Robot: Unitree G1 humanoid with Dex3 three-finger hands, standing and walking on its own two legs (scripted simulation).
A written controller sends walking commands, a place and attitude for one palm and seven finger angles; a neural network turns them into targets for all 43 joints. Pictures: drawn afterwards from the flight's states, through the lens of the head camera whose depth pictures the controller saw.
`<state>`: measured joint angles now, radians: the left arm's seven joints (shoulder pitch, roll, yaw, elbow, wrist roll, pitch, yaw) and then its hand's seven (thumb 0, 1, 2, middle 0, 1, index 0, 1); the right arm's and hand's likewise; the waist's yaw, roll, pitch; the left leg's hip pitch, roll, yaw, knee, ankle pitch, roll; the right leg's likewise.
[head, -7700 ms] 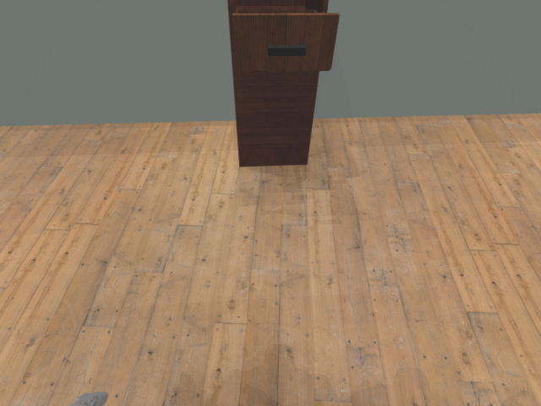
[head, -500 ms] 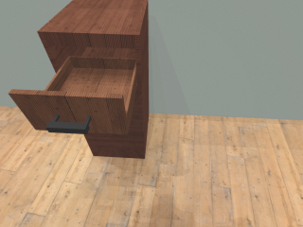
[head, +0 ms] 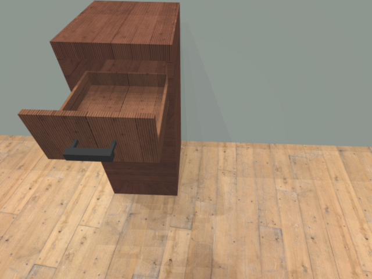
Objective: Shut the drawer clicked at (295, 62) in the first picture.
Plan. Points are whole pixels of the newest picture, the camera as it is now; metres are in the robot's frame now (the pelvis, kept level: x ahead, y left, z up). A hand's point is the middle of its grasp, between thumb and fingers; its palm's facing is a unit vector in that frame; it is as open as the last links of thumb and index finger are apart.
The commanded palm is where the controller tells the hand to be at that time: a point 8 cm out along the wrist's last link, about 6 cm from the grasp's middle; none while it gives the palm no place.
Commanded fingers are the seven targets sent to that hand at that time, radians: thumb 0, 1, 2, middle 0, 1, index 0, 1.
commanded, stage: come to a stop and stand still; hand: left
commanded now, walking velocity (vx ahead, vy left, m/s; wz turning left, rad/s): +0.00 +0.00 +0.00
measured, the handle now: (92, 148) +0.43 +0.28 +0.02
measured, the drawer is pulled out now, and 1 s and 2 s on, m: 0.29 0.29 0.29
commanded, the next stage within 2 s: look again from close up in 0.78 s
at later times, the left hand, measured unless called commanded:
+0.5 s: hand out of the picture +0.00 +0.17 -0.17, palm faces +0.06 -0.98 -0.16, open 7.3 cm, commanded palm none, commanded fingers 0.00 0.90 0.90 -0.20 -0.30 -0.20 -0.30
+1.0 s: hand out of the picture +0.06 +0.21 -0.17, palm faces +0.00 -0.97 -0.24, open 7.3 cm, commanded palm none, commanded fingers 0.00 0.90 0.90 -0.20 -0.30 -0.20 -0.30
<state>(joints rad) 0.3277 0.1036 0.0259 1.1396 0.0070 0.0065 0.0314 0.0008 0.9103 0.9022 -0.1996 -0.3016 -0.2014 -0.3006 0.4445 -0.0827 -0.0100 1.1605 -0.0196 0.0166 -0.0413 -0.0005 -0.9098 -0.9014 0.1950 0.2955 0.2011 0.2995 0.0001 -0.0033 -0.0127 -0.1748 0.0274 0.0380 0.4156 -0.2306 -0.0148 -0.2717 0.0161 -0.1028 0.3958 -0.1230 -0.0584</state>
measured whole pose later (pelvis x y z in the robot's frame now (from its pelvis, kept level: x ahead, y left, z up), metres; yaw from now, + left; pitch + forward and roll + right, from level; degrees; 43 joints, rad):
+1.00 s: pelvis +0.04 +0.03 +0.00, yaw +0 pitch -1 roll +0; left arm 0.25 0.17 -0.01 1.11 0.00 -0.03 0.05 0.00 0.91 0.90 -0.20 -0.30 -0.20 -0.30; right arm 0.26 -0.19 -0.01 1.07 0.00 -0.02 -0.04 0.00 -0.91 -0.90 0.20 0.30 0.20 0.30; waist -0.02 0.03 0.04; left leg -0.14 0.01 0.05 0.47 -0.32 0.01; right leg -0.24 0.00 -0.09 0.47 -0.21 -0.03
